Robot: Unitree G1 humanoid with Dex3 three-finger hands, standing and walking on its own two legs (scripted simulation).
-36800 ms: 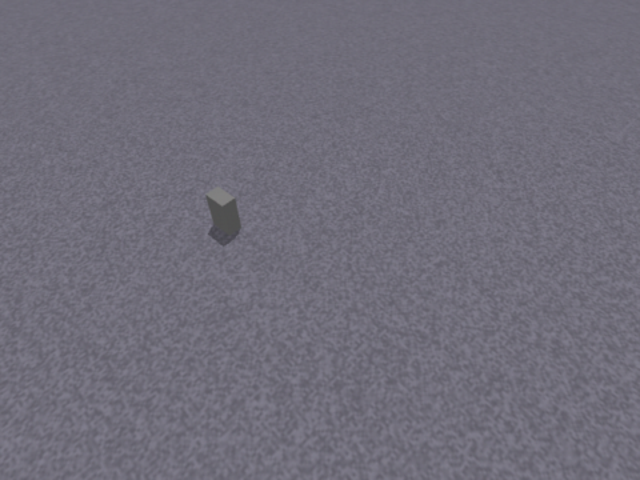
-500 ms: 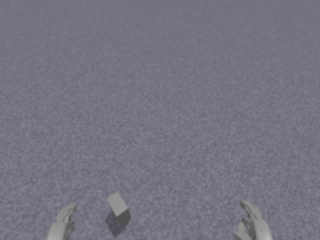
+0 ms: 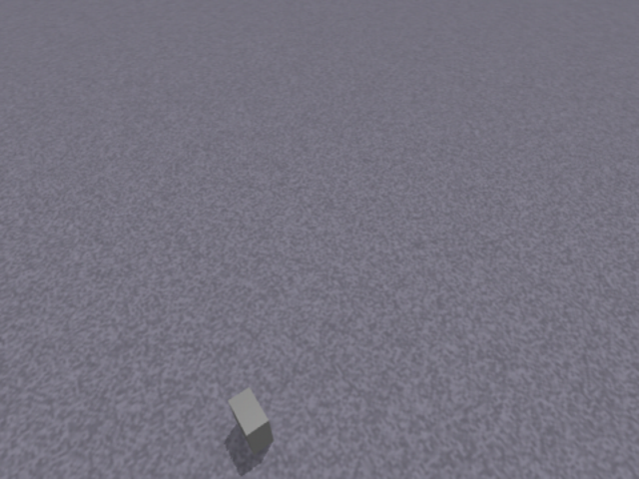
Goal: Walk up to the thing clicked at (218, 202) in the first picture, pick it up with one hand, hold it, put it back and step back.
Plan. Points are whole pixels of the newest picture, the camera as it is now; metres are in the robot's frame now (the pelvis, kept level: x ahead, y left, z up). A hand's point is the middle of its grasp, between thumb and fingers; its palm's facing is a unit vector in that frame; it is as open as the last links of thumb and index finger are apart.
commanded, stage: stand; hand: left
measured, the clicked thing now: (251, 421) +0.43 +0.20 -0.69
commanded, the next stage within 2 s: step back in 1.74 s
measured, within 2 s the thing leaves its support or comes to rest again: neither
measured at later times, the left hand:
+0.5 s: hand out of the picture +0.04 +0.25 -0.15, palm faces +0.01 -0.93 -0.36, open 7.3 cm
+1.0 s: hand out of the picture +0.07 +0.24 -0.15, palm faces +0.00 -0.94 -0.35, open 7.3 cm
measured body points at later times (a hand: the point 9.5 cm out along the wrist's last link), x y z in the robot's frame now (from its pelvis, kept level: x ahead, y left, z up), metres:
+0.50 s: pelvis -0.01 -0.01 +0.01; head -0.02 -0.01 +0.46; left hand +0.04 +0.29 -0.12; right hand +0.04 -0.29 -0.14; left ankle +0.01 +0.11 -0.74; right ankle +0.02 -0.12 -0.74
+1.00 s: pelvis +0.00 -0.01 +0.01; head +0.01 -0.02 +0.46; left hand +0.07 +0.28 -0.12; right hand +0.07 -0.30 -0.13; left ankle +0.01 +0.11 -0.74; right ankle +0.02 -0.12 -0.74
